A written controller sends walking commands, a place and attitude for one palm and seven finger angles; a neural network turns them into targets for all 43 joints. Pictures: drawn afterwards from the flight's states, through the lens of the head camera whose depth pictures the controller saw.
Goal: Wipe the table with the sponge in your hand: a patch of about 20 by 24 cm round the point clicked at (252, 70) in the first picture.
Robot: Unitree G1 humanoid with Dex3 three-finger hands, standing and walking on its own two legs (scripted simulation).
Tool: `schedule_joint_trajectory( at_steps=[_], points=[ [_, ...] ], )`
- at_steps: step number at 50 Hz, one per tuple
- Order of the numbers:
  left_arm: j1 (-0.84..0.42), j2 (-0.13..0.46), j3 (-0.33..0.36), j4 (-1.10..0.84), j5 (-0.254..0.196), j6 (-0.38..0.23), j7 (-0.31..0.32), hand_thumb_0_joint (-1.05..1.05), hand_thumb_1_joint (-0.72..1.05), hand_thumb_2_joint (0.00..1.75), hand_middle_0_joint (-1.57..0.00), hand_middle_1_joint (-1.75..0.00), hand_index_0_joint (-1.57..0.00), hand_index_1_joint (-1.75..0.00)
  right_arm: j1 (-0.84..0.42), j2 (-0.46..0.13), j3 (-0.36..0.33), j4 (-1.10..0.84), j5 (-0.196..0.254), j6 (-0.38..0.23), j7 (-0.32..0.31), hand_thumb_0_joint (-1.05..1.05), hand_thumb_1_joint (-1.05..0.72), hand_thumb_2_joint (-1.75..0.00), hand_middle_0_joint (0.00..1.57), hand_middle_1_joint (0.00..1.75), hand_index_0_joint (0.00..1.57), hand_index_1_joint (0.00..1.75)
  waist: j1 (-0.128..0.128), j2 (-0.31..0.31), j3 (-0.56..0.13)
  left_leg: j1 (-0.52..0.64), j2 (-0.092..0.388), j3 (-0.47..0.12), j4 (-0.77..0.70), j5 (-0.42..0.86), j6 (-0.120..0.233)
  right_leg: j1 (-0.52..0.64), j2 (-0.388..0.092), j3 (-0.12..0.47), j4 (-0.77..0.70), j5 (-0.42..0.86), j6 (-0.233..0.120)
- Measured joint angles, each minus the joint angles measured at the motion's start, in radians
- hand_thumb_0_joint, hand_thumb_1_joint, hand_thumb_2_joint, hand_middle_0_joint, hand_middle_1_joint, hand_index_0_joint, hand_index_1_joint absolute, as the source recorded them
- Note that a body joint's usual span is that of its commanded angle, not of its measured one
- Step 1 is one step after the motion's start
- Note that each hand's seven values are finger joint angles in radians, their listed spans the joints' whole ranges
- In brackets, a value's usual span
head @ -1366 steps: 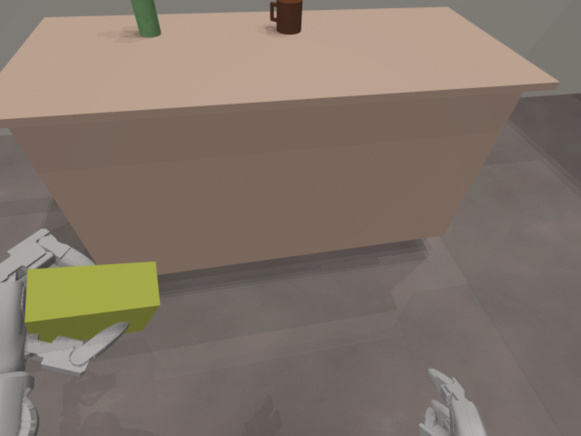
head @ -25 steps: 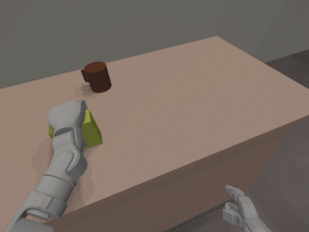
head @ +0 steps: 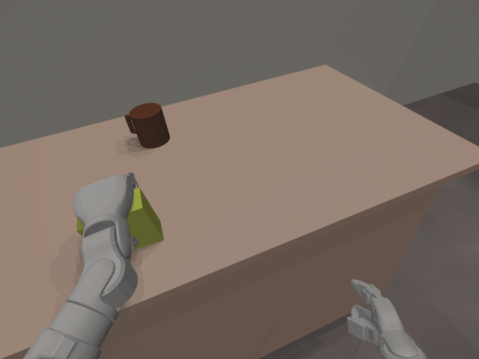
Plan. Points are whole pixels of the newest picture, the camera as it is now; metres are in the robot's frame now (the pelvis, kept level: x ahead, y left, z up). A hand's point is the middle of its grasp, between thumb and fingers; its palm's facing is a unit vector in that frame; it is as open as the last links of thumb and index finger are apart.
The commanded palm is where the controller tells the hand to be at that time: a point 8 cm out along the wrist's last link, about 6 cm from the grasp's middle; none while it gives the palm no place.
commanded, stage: wipe back along the third lane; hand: left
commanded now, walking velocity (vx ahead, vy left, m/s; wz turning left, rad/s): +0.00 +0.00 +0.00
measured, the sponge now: (127, 230) +0.30 +0.25 +0.08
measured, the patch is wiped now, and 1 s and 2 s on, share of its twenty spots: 0.90 0.90 0.90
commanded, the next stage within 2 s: slide back across to the middle lane in 0.20 s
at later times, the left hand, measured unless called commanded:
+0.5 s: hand (123, 232) +0.27 +0.23 +0.11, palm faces +0.13 -0.12 -0.98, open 9.3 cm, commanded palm +0.22 +0.24 +0.15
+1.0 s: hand (76, 251) +0.23 +0.29 +0.12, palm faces +0.03 -0.07 -1.00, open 9.3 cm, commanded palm +0.20 +0.29 +0.17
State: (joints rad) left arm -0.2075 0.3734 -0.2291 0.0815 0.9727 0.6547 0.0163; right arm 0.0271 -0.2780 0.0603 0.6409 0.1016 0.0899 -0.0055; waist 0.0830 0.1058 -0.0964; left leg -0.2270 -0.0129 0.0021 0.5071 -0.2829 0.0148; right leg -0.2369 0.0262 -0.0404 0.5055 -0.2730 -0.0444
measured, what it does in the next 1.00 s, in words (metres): stands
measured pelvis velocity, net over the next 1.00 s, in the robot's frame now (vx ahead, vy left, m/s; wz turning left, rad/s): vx -0.02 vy -0.02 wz -0.01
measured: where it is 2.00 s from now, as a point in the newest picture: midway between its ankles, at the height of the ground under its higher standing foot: outside the picture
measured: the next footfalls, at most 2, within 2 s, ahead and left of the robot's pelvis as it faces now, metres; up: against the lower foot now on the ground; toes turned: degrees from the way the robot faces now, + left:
none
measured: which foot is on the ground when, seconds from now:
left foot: down 0.00-1.00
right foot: down 0.00-1.00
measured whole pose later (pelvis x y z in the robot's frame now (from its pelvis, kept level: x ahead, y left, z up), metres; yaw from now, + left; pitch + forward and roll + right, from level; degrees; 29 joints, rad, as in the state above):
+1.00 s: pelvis -0.02 -0.02 +0.00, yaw -1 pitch -3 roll +0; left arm 0.03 0.55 0.00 -0.05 0.86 0.43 -0.08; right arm 0.06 -0.29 0.04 0.66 0.07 0.01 -0.07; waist 0.10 0.12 -0.04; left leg -0.19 0.02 0.00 0.51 -0.27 -0.01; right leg -0.20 0.06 -0.04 0.50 -0.25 -0.07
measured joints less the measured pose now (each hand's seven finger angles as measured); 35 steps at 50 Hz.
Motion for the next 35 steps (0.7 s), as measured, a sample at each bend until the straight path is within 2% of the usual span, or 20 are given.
schedule_joint_trajectory(
  at_steps=[19, 35],
  points=[
    [0.107, -0.007, -0.002, -0.113, -0.01, -0.008, 0.011, 0.03, -0.44, 1.11, -0.73, -1.52, -0.77, -1.49, -0.01, 0.006, 0.003, 0.002, -0.003, -0.001, 0.009, 0.02, -0.9, -0.9, 0.2, 0.3, 0.2, 0.3, 0.012, 0.009, 0.003, 0.017, 0.015, 0.001, 0.006, 0.0, -0.016, 0.01, 0.015, 0.001, 0.016, -0.003, -0.016],
    [0.189, 0.087, 0.117, -0.186, -0.09, -0.069, -0.037, 0.0, -0.46, 1.11, -0.77, -1.48, -0.8, -1.45, -0.003, -0.005, 0.0, 0.007, -0.022, -0.015, -0.034, 0.02, -0.9, -0.9, 0.2, 0.3, 0.2, 0.3, 0.007, -0.001, 0.032, 0.044, 0.032, 0.015, -0.004, 0.003, -0.028, 0.027, 0.033, 0.015, 0.013, 0.002, -0.031]
  ],
)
